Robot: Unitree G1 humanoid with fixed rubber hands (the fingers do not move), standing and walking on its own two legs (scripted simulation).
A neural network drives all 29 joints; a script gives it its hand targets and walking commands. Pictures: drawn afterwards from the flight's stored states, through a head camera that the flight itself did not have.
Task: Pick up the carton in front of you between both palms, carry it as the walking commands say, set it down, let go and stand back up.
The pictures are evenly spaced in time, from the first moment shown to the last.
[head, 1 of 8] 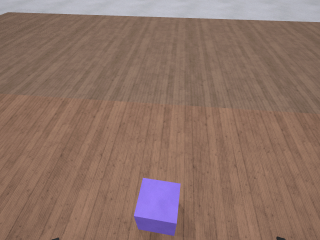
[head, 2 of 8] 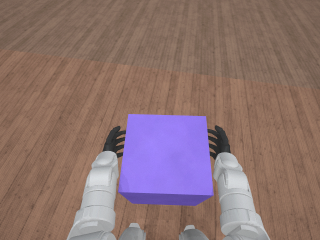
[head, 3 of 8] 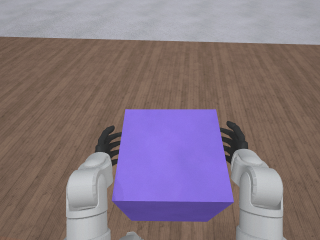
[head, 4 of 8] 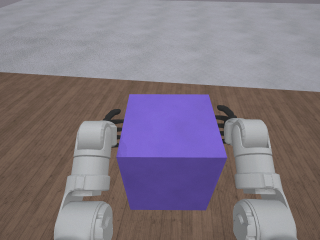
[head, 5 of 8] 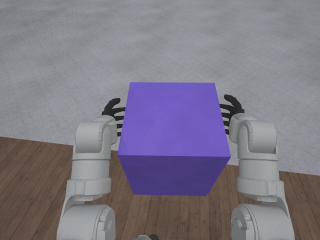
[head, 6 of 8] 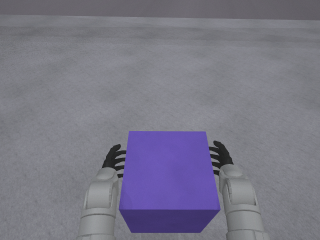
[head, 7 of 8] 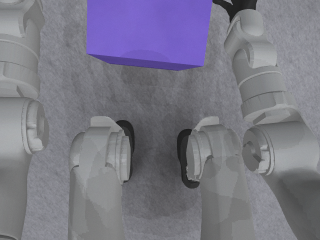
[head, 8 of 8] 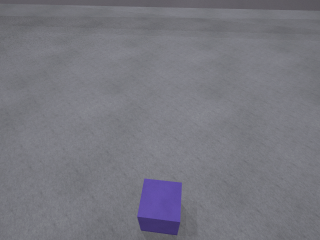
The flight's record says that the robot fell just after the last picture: no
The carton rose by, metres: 0.68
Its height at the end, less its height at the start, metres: -0.26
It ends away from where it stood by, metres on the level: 5.00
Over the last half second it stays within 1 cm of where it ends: yes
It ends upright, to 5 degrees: yes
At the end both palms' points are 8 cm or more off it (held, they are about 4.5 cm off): yes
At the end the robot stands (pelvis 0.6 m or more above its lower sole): yes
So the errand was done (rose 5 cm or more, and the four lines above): yes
